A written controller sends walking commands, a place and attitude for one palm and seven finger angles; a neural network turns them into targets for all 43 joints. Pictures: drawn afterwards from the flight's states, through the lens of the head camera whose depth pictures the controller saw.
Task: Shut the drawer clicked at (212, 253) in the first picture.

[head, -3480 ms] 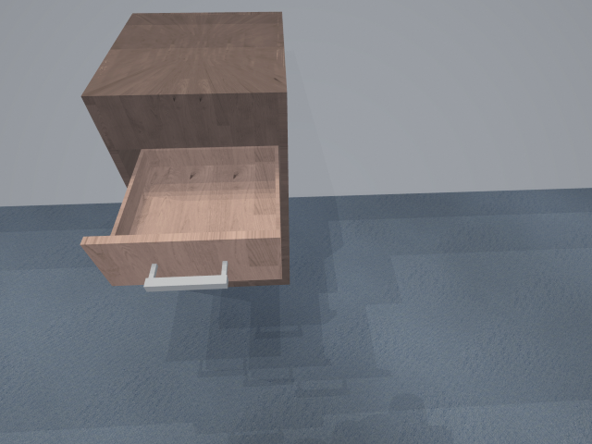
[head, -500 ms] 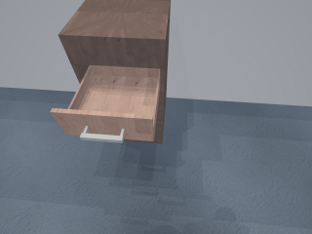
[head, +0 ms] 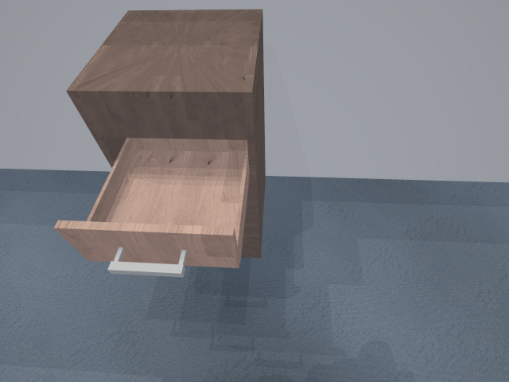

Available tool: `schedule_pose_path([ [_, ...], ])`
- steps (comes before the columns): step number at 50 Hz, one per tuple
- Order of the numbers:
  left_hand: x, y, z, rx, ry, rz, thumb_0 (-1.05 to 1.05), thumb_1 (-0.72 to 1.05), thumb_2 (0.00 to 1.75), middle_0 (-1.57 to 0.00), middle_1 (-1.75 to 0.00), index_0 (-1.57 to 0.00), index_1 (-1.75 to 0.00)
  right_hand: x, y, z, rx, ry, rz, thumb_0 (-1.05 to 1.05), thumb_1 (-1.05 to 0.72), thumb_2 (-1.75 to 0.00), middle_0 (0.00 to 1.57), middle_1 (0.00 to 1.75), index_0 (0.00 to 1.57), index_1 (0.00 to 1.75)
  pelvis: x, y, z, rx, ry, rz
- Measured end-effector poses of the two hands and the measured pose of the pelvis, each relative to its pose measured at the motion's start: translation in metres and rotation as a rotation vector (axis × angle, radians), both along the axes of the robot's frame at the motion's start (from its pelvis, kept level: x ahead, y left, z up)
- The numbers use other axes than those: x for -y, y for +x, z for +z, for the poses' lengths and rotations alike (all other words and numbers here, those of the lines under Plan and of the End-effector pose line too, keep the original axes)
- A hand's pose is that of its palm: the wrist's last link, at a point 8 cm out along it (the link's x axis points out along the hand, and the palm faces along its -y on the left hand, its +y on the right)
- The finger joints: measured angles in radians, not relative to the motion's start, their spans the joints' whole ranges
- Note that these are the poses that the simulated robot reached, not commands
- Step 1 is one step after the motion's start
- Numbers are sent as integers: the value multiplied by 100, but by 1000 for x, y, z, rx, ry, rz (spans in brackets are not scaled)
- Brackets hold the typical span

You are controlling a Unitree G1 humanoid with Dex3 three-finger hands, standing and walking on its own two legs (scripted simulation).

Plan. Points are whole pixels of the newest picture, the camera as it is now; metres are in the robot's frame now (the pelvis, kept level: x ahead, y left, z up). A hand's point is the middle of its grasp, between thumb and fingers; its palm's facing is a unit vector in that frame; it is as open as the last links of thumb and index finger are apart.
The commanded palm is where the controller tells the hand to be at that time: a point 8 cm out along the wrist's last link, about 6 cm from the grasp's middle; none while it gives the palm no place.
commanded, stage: come to a stop and stand still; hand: left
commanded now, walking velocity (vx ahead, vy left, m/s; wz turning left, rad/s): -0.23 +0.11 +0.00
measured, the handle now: (149, 261) +0.38 +0.26 -0.16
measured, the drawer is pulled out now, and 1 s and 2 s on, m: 0.28 0.28 0.28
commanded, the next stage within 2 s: look again from close up in 0.88 s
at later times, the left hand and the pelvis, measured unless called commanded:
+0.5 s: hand out of the picture +0.04 +0.21 -0.17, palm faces +0.02 -0.96 -0.28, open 7.4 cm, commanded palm none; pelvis +0.00 +0.02 -0.01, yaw -1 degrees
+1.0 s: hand out of the picture -0.01 +0.20 -0.16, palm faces -0.03 -0.98 -0.22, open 7.4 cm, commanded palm none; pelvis -0.02 +0.02 +0.01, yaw -2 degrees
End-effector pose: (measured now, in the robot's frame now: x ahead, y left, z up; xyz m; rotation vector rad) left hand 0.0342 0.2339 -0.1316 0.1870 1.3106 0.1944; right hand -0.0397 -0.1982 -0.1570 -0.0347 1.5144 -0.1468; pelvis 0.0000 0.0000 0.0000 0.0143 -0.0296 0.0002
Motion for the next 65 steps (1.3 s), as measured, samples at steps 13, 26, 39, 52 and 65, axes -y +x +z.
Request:
schedule_pose_path([
  [13, -7, 31, -8, 8, -11, 34, 0, 92, 90, -20, -30, -20, -30, 28, 83, 14, 133, -121, 46, 0, -91, -90, 20, 30, 20, 30, -9, 14, 1, -11, 0, 6],
  [26, -26, -3, -9, 32, 38, -23, 1, 91, 90, -20, -30, -20, -30, 19, 123, 14, 371, -96, 69, 0, -91, -90, 20, 30, 20, 30, -17, -1, -10, 7, -4, -14],
  [39, -23, -35, 3, 7, -2, -49, 1, 91, 90, -20, -30, -20, -30, 6, 63, 16, 296, -69, 69, 0, -93, -90, 20, 30, 20, 30, -25, -22, 2, -3, -4, -26],
  [52, -12, -49, 0, -88, -33, -43, 1, 91, 90, -20, -30, -20, -30, 5, -13, 15, 56, -65, 26, 0, -91, -90, 20, 30, 20, 30, -22, -14, 7, -20, 0, -29],
  [65, 5, -34, -2, -89, -45, -41, 1, 92, 90, -20, -30, -20, -30, -6, 16, 11, 99, -26, 13, 0, -91, -90, 20, 30, 20, 30, -14, -1, 7, -11, 2, -38],
])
